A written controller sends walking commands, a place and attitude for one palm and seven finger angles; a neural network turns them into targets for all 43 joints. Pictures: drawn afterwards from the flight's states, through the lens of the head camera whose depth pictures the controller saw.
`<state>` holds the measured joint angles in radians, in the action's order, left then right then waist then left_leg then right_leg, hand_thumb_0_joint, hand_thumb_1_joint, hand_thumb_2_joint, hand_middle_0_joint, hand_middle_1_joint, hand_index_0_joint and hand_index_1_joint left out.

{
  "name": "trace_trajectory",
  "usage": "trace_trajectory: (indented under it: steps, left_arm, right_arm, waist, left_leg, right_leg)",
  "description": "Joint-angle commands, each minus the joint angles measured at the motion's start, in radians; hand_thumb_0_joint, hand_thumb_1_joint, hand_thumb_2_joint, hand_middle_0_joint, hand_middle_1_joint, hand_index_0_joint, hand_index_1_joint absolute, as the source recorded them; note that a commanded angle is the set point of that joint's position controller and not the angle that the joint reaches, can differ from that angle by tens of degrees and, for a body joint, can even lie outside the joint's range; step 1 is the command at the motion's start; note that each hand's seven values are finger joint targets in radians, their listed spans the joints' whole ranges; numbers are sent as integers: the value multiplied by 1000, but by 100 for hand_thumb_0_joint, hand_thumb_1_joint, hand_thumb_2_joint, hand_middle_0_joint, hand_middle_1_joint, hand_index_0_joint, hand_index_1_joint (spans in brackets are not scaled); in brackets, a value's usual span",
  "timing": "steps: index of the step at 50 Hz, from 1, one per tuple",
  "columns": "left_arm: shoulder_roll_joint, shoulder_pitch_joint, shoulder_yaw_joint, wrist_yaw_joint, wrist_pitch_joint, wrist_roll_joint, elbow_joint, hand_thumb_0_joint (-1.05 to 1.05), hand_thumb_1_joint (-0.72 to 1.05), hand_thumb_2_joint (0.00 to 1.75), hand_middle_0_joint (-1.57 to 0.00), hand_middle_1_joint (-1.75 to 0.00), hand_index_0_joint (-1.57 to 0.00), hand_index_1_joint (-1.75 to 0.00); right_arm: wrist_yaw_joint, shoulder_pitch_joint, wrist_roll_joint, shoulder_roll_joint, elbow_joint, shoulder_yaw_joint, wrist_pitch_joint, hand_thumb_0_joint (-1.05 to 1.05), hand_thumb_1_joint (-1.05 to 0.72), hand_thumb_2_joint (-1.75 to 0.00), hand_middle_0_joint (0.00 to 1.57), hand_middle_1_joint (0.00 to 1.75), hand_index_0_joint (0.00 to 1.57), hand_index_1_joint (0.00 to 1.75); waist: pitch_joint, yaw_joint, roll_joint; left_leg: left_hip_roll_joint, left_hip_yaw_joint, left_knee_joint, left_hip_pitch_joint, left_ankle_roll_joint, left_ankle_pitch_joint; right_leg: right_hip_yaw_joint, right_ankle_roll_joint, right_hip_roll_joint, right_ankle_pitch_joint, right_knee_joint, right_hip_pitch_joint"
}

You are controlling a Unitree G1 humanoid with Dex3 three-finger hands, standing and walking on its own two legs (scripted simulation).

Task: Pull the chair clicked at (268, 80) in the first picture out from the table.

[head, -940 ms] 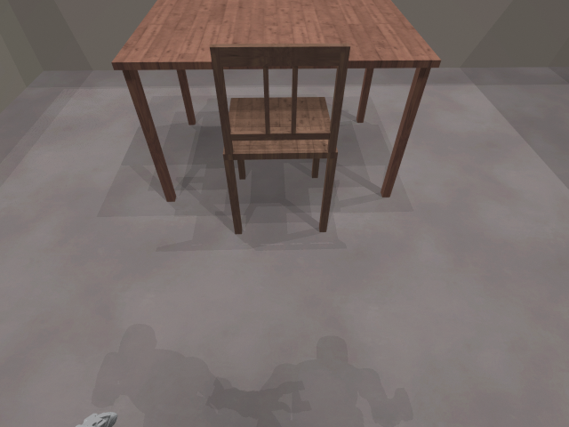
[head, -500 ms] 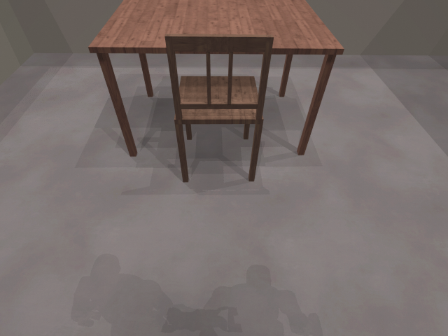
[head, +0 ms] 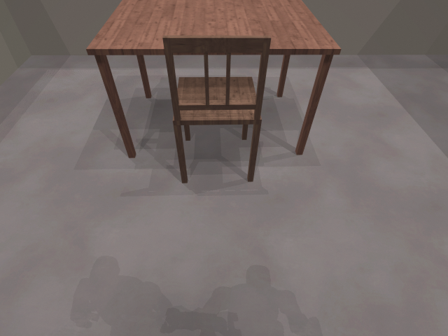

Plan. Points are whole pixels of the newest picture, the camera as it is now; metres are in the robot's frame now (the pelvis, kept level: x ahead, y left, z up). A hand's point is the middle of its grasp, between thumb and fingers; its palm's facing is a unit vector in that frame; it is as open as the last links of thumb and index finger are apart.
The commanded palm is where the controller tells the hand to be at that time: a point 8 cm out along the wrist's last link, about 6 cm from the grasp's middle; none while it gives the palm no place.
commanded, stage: look at it before walking up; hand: left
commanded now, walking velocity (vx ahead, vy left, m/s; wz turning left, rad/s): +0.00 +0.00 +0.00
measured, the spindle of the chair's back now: (206, 79) +1.11 +0.13 -0.11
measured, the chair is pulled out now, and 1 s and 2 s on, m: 0.00 0.00 0.00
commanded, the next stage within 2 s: walk to a spot facing it in 0.50 s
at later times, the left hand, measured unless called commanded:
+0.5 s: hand out of the picture +0.08 +0.25 -0.15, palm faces -0.03 -0.94 -0.34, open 7.4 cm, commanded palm none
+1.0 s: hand out of the picture +0.11 +0.16 -0.18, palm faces -0.16 -0.96 -0.21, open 7.4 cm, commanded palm none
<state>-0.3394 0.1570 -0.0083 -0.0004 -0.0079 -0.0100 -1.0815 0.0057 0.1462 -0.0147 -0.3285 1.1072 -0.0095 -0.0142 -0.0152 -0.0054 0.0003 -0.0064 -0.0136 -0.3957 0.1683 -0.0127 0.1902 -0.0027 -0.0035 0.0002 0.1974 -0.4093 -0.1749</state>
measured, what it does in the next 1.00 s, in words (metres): lifts its right foot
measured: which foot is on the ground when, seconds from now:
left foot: down 0.00-1.00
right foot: down 0.00-0.84, up 0.86-1.00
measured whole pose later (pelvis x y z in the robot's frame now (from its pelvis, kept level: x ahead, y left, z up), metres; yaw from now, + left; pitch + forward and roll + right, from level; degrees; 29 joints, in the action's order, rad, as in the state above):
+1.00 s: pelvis +0.08 -0.03 -0.02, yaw -10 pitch +0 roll +2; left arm -0.20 0.32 0.04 -0.05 0.02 -0.02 -1.04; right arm 0.00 0.35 -0.03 -0.22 1.09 0.03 -0.05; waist -0.03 -0.01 0.00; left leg -0.08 0.15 -0.48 0.07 -0.05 0.39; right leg 0.06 -0.03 0.03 0.43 -0.78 -0.39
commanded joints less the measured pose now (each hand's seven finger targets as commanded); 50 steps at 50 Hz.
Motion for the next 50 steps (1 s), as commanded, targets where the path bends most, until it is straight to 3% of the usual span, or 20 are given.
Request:
trace_trajectory:
  steps: [1, 30, 32, 34, 37, 40, 41, 42, 43, 44, 46, 48, 49, 50]
  left_arm:
    - [-201, -44, 41, 10, -19, -2, 60, 0, 90, 90, -20, -30, -20, -30]
    - [-204, -46, 42, 11, -21, -2, 51, 0, 90, 90, -20, -30, -20, -30]
    - [-88, 24, 18, 13, 0, -1, 21, 0, 90, 90, -20, -30, -20, -30]
    - [-94, 52, 29, 3, 17, -8, 29, 0, 90, 90, -20, -30, -20, -30]
    - [-104, 77, 51, -12, 24, -13, 65, 0, 90, 90, -20, -30, -20, -30]
    - [-73, 95, 62, -21, 14, -12, 97, 0, 90, 90, -20, -30, -20, -30]
    - [-47, 89, 62, -25, 7, -11, 113, 0, 90, 90, -20, -30, -20, -30]
    - [-16, 63, 61, -29, -1, -8, 132, 0, 90, 90, -20, -30, -20, -30]
    - [-9, 6, 64, -31, -8, -8, 164, 0, 90, 90, -20, -30, -20, -30]
    - [-6, -24, 68, -34, -10, -12, 181, 0, 90, 90, -20, -30, -20, -30]
    - [18, -25, 73, -41, -15, -12, 188, 0, 90, 90, -20, -30, -20, -30]
    - [51, 36, 72, -48, -17, -9, 168, 0, 90, 90, -20, -30, -20, -30]
    - [64, 122, 76, -50, -18, -8, 142, 0, 90, 90, -20, -30, -20, -30]
    - [51, 270, 83, -48, -22, -13, 90, 0, 90, 90, -20, -30, -20, -30]
  right_arm:
    - [-16, -44, 4, -207, -60, 46, -23, 0, -90, -90, 20, 30, 20, 30]
    - [-19, -60, 7, -211, -57, 41, -21, 0, -90, -90, 20, 30, 20, 30]
    - [-15, 4, -2, -90, -28, 13, -6, 0, -90, -90, 20, 30, 20, 30]
    - [-13, 39, -8, -88, -32, 23, 6, 0, -90, -90, 20, 30, 20, 30]
    - [-13, 61, -13, -106, -58, 41, 7, 0, -90, -90, 20, 30, 20, 30]
    - [-18, 118, -10, -114, -74, 61, -8, 0, -90, -90, 20, 30, 20, 30]
    - [-21, 151, -9, -128, -71, 69, -16, 0, -90, -90, 20, 30, 20, 30]
    - [-25, 194, -8, -152, -66, 79, -25, 0, -90, -90, 20, 30, 20, 30]
    - [-26, 227, -3, -156, -66, 91, -35, 0, -90, -90, 20, 30, 20, 30]
    - [-26, 243, -5, -144, -66, 91, -43, 0, -90, -90, 20, 30, 20, 30]
    - [-27, 216, -9, -110, -68, 87, -52, 0, -90, -90, 20, 30, 20, 30]
    - [-27, 163, -14, -92, -78, 84, -53, 0, -90, -90, 20, 30, 20, 30]
    - [-27, 127, -14, -90, -83, 83, -52, 0, -90, -90, 20, 30, 20, 30]
    - [-25, 107, -11, -86, -86, 82, -51, 0, -90, -90, 20, 30, 20, 30]
  waist:
    - [26, 6, -2]
    - [35, 7, 3]
    - [45, 8, 7]
    - [-19, 9, 20]
    - [-102, 11, 24]
    - [-135, -8, -32]
    - [-130, -24, -98]
    - [-119, -42, -187]
    - [-103, -63, -196]
    - [-104, -70, -165]
    - [-124, -42, -146]
    - [-106, 1, -127]
    - [-75, 49, -123]
    - [-7, 115, -43]
  left_leg:
    - [-104, -99, 83, 3, 41, -44]
    - [-110, -91, 93, -32, 36, -105]
    - [-103, -50, 65, -43, 16, 17]
    - [-89, -29, 43, 13, 20, 252]
    - [-98, -28, 20, 74, 34, 400]
    - [-155, -85, 35, 22, 74, 443]
    - [-209, -153, 89, -41, 104, 448]
    - [-304, -252, 166, -116, 151, 426]
    - [-386, -296, 209, -187, 204, 343]
    - [-405, -280, 219, -207, 221, 279]
    - [-393, -168, 179, -172, 204, 94]
    - [-346, -36, 115, -75, 155, -13]
    - [-313, 40, 33, -2, 121, -9]
    - [-244, 119, -167, 76, 83, -31]
  right_leg:
    - [-118, -29, 113, 2, 94, -13]
    - [-107, -26, 118, -87, 103, 24]
    - [-120, -16, 106, 55, 99, 6]
    - [-160, -33, 92, 284, 109, -62]
    - [-202, -62, 70, 421, 85, -158]
    - [-185, -74, 23, 395, -40, -273]
    - [-129, -63, -16, 328, -148, -335]
    - [-33, -42, -49, 242, -305, -410]
    - [0, -26, -7, 283, -432, -498]
    - [-13, -19, 32, 306, -494, -534]
    - [-7, -13, 86, 289, -472, -507]
    - [48, -19, 80, 257, -342, -327]
    - [73, -25, 65, 170, -251, -170]
    - [119, -34, 6, 60, -151, 38]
